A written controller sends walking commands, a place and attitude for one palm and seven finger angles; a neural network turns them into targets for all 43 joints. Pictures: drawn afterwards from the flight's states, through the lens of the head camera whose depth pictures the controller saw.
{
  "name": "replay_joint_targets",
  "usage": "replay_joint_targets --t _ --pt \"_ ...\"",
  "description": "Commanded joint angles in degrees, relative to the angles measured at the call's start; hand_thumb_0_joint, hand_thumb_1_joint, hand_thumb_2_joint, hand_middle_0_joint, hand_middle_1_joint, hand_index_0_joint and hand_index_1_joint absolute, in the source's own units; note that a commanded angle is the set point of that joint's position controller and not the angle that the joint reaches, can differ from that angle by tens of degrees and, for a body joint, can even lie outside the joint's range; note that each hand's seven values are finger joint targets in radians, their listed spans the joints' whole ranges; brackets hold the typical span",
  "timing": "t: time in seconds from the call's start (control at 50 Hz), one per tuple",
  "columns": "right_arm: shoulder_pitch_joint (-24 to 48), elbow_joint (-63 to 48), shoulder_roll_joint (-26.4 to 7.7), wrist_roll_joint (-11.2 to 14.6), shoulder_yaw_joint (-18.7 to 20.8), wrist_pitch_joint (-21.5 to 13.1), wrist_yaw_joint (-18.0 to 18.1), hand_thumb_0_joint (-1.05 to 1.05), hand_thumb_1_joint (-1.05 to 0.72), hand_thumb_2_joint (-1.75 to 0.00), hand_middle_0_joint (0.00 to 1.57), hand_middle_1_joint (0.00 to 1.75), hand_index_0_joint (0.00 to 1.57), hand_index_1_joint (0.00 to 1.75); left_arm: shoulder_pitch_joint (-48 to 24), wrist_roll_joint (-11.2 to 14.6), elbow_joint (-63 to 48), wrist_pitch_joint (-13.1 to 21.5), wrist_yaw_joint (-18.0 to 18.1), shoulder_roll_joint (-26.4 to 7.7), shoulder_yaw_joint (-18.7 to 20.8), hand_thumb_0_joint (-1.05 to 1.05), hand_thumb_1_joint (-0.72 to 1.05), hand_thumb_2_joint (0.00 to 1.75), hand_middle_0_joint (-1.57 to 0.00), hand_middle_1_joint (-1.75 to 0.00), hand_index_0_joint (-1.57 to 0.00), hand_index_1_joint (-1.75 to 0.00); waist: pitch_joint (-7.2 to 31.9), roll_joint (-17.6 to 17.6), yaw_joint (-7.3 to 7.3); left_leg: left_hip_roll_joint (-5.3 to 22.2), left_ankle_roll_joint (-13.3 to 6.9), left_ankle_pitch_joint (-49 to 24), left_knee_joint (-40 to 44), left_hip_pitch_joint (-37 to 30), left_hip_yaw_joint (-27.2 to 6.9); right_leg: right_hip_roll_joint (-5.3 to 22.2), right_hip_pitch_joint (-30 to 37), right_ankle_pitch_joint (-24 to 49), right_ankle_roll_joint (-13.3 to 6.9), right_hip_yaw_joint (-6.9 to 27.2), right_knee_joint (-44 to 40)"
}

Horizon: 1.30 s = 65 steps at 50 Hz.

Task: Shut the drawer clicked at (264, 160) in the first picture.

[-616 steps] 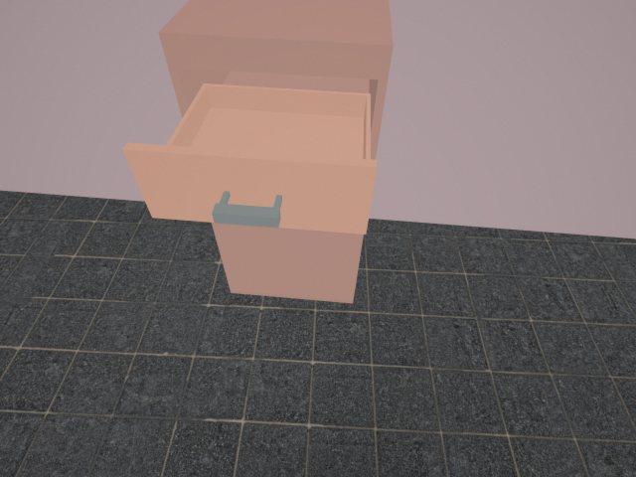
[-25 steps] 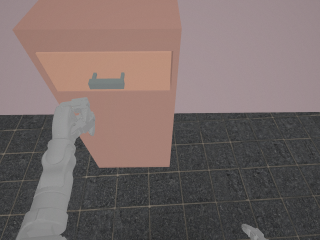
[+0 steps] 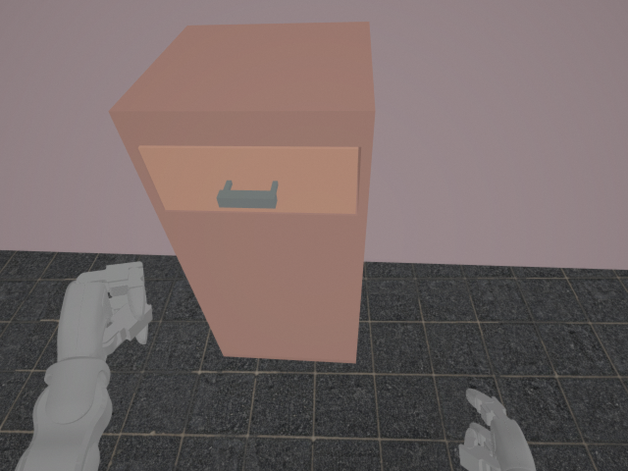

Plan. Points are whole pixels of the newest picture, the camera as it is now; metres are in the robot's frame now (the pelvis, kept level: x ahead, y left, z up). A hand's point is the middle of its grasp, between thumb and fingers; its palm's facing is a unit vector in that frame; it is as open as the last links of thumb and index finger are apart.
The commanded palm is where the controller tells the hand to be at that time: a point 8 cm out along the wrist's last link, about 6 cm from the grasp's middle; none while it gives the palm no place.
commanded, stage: draw the hand back to the body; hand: left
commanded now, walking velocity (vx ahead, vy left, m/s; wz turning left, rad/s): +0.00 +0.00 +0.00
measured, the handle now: (249, 192) +0.60 +0.19 +0.01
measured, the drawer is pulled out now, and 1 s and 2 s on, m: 0.00 0.00 0.00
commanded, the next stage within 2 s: step back with the hand held close in 0.48 s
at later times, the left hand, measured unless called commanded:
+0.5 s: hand (62, 362) +0.17 +0.25 +0.15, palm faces +0.42 -0.82 -0.39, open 3.3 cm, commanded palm +0.13 +0.29 +0.17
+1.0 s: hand (51, 371) +0.17 +0.26 +0.15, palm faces +0.25 -0.82 -0.51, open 3.3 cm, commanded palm +0.11 +0.31 +0.17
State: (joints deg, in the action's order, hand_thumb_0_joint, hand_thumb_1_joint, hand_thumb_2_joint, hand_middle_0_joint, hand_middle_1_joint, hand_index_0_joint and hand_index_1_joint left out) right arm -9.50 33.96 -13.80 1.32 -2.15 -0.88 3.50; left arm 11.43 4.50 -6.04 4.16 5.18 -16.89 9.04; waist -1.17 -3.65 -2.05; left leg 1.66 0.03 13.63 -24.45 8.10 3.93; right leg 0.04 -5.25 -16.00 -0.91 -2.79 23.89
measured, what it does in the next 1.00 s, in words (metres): stands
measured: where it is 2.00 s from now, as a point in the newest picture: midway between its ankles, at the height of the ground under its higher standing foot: outside the picture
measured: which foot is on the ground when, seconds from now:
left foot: down 0.00-1.00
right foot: down 0.00-1.00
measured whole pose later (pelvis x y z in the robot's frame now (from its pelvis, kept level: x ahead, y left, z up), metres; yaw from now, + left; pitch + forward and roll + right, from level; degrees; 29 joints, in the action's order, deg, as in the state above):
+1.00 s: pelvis -0.03 +0.03 +0.00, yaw -2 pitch +1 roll +0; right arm -10.8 30.4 -13.1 0.3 1.1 0.6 4.0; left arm 36.8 2.9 -32.4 10.2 6.0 -23.7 20.2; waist -3.8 -0.9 -0.3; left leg 0.2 -2.8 11.6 -26.2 15.3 6.4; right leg 1.7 -13.2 -13.0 1.8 -0.4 25.8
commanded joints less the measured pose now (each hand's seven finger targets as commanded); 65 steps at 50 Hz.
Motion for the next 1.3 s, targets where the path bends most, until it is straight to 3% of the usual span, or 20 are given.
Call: replay_joint_targets --t 0.0,0.2,0.28,0.3,0.34,0.38,0.44,0.56,0.58,0.6,0.62,0.64,0.7,0.76,0.82,0.9,1.0,1.1,1.16,1.28 --pt "7.0 -8.6 -5.8 -0.4 2.5 -3.6 0.3 0.0 -0.9 -0.9 0.2 0.3 0.2 0.3 -4.8 0.1 -18.4 4.1 0.5 -10.6 7.6 0.0 0.9 0.9 -1.4 -1.6 -1.4 -1.6 7.4 1.6 -0.22 -0.7 -2.4 -12.3 3.0 -7.0 -1.2 0.1 -0.6 16.4 0.0 2.2 -5.3" --pt "6.5 -8.7 -5.2 -1.0 3.1 -6.2 -0.2 0.0 -0.9 -0.9 0.2 0.3 0.2 0.3 12.5 -0.1 -30.9 5.3 0.8 -11.3 12.2 0.0 0.9 0.9 -1.4 -1.6 -1.4 -1.6 5.1 0.6 -1.3 -0.4 -2.1 -15.4 2.2 -6.7 -1.5 0.1 -0.6 18.2 0.1 1.8 -5.1" --pt "6.6 -8.6 -4.9 -0.9 3.5 -6.9 0.3 0.0 -0.9 -0.9 0.2 0.3 0.2 0.3 17.8 0.0 -33.2 5.6 1.0 -12.2 14.7 0.0 0.9 0.9 -1.4 -1.6 -1.4 -1.6 4.2 2.6 -1.79 -0.1 -2.3 -14.8 1.7 -6.3 -1.3 0.0 -1.2 18.3 0.3 2.0 -5.3" --pt "6.3 -8.2 -4.9 -0.9 3.3 -6.9 0.3 0.0 -0.9 -0.9 0.2 0.3 0.2 0.3 17.3 -0.1 -32.2 5.5 0.9 -10.5 13.2 0.0 0.9 0.9 -1.4 -1.6 -1.4 -1.6 2.9 1.4 -1.28 -0.2 -2.2 -13.8 1.9 -6.0 -1.3 0.0 -2.1 16.9 0.2 1.9 -5.5" --pt "6.0 -7.7 -5.2 -0.9 3.5 -7.1 0.5 0.0 -0.9 -0.9 0.2 0.3 0.2 0.3 15.5 -0.4 -30.6 5.4 1.0 -9.5 12.1 0.0 0.9 0.9 -1.4 -1.6 -1.4 -1.6 0.6 3.2 -0.68 0.0 -2.3 -10.9 2.2 -5.7 -1.5 -0.1 -4.2 13.3 0.4 1.7 -6.3" --pt "6.0 -7.7 -5.6 -0.9 3.6 -7.3 0.8 0.0 -0.9 -0.9 0.2 0.3 0.2 0.3 13.5 -0.6 -31.3 5.5 1.2 -9.9 11.9 0.0 0.9 0.9 -1.4 -1.6 -1.4 -1.6 0.8 2.5 -0.6 0.0 -2.4 -9.1 2.6 -6.0 -1.8 0.0 -4.4 10.9 0.3 1.9 -6.7" --pt "6.1 -7.7 -5.4 -1.2 3.5 -7.9 1.1 0.0 -0.9 -0.9 0.2 0.3 0.2 0.3 13.7 -0.7 -32.2 5.9 1.7 -11.1 13.1 0.0 0.9 0.9 -1.4 -1.6 -1.4 -1.6 3.3 2.6 -1.4 -0.3 -2.5 -9.7 2.6 -6.2 -2.1 0.2 -2.7 11.5 0.1 1.9 -5.9" --pt "6.6 -7.5 -5.2 -1.4 3.0 -8.5 1.3 0.0 -0.9 -0.9 0.2 0.3 0.2 0.3 14.3 -0.7 -32.6 5.4 1.8 -11.5 13.7 0.0 0.9 0.9 -1.4 -1.6 -1.4 -1.6 2.4 0.5 -2.05 -0.3 -2.0 -10.5 3.1 -5.4 -2.5 -0.1 -1.4 12.3 -0.3 2.0 -6.1" --pt "6.7 -7.6 -5.1 -1.3 2.9 -8.4 1.2 0.0 -0.9 -0.9 0.2 0.3 0.2 0.3 13.9 -0.7 -33.2 5.4 1.7 -11.0 13.2 0.0 0.9 0.9 -1.4 -1.6 -1.4 -1.6 2.3 -0.5 -1.84 -0.1 -1.9 -10.7 3.1 -5.7 -2.5 0.0 -1.6 12.3 -0.3 2.2 -6.0" --pt "6.3 -9.7 -6.4 -1.2 3.0 -6.8 0.8 0.0 -0.9 -0.9 0.2 0.3 0.2 0.3 5.9 -0.7 -39.1 8.0 2.0 -19.6 22.0 0.0 0.9 0.9 -1.4 -1.6 -1.4 -1.6 -2.0 0.3 0.67 0.7 -3.0 -5.5 1.9 -0.8 -2.8 2.7 -6.9 14.7 -0.2 8.4 -8.8" --pt "5.9 -8.1 -5.4 -1.4 3.1 -5.9 0.9 0.0 -0.9 -0.9 0.2 0.3 0.2 0.3 12.8 -0.8 -32.6 8.3 1.5 -15.2 19.2 0.0 0.9 0.9 -1.4 -1.6 -1.4 -1.6 -2.2 3.1 0.94 0.6 -3.0 -5.2 1.1 -0.6 -3.2 3.8 -7.4 15.4 -0.3 8.3 -8.9" --pt "5.3 -8.6 -5.7 -1.6 3.5 -5.0 0.5 0.0 -0.9 -0.9 0.2 0.3 0.2 0.3 17.4 -1.0 -30.3 8.1 1.0 -11.9 16.5 0.0 0.9 0.9 -1.4 -1.6 -1.4 -1.6 -0.7 4.1 1.1 0.9 -2.8 -6.5 1.0 -1.1 -2.8 4.0 -7.2 15.9 0.0 7.9 -8.4" --pt "5.4 -9.8 -6.1 -1.6 4.1 -3.2 0.4 0.0 -0.9 -0.9 0.2 0.3 0.2 0.3 21.0 -1.1 -31.1 8.4 0.6 -10.5 14.9 0.0 0.9 0.9 -1.4 -1.6 -1.4 -1.6 3.1 2.2 1.18 1.9 -2.9 -11.7 2.3 -1.4 -2.6 3.3 -5.6 18.3 0.8 5.5 -5.3" --pt "5.8 -11.1 -6.1 -1.5 4.6 -2.1 0.6 0.0 -0.9 -0.9 0.2 0.3 0.2 0.3 23.1 -1.1 -33.9 8.9 1.1 -13.0 17.0 0.0 0.9 0.9 -1.4 -1.6 -1.4 -1.6 7.1 1.3 0.78 2.4 -3.1 -16.8 2.7 -1.4 -3.1 2.5 -3.9 20.6 1.3 4.2 -2.6" --pt "5.2 -12.3 -5.9 -1.2 5.0 -1.4 0.8 0.0 -0.9 -0.9 0.2 0.3 0.2 0.3 24.6 -1.2 -36.0 9.2 1.5 -13.8 17.8 0.0 0.9 0.9 -1.4 -1.6 -1.4 -1.6 8.9 2.2 0.91 3.1 -3.1 -19.6 2.3 0.2 -3.5 2.0 -2.7 22.2 1.6 3.8 -0.4" --pt "4.8 -13.1 -5.8 -1.0 5.3 -1.4 1.0 0.0 -0.9 -0.9 0.2 0.3 0.2 0.3 26.6 -1.1 -37.9 9.9 2.0 -14.8 19.3 0.0 0.9 0.9 -1.4 -1.6 -1.4 -1.6 10.4 0.4 0.65 3.9 -3.3 -20.6 2.6 2.4 -4.1 1.4 -1.7 22.0 1.9 3.6 2.5" --pt "4.3 -13.1 -6.1 -0.9 5.6 -2.4 1.1 0.0 -0.9 -0.9 0.2 0.3 0.2 0.3 27.2 -1.4 -38.6 10.5 2.5 -14.4 19.4 0.0 0.9 0.9 -1.4 -1.6 -1.4 -1.6 9.2 -1.4 0.88 5.3 -4.0 -13.5 3.9 9.0 -5.5 0.9 -0.3 18.8 2.0 3.9 5.8" --pt "3.7 -12.7 -6.1 -0.8 5.8 -3.7 1.2 0.0 -0.9 -0.9 0.2 0.3 0.2 0.3 26.5 -1.7 -38.1 11.4 2.9 -13.8 19.5 0.0 0.9 0.9 -1.4 -1.6 -1.4 -1.6 6.7 1.9 1.76 4.7 -4.4 2.9 4.5 16.5 -6.2 1.6 -0.1 14.6 1.7 6.2 4.8" --pt "3.7 -12.7 -6.6 -1.1 5.8 -4.4 1.3 0.0 -0.9 -0.9 0.2 0.3 0.2 0.3 25.1 -2.2 -39.6 12.2 3.3 -14.7 20.0 0.0 0.9 0.9 -1.4 -1.6 -1.4 -1.6 5.1 1.2 2.14 4.3 -4.4 10.5 4.9 18.9 -7.4 1.6 -1.8 8.3 1.4 7.3 2.7" --pt "3.0 -11.9 -6.3 -1.4 5.6 -5.5 1.4 0.0 -0.9 -0.9 0.2 0.3 0.2 0.3 24.0 -2.4 -39.1 13.7 3.8 -13.9 19.2 0.0 0.9 0.9 -1.4 -1.6 -1.4 -1.6 3.3 1.5 2.6 3.7 -4.0 15.5 3.6 18.9 -8.1 2.1 -7.2 -3.9 0.8 8.2 -1.4"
